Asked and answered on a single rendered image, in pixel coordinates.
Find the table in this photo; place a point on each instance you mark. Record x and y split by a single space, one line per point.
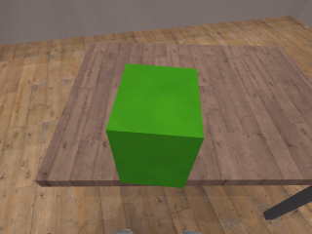
256 105

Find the carton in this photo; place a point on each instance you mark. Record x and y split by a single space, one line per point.
155 129

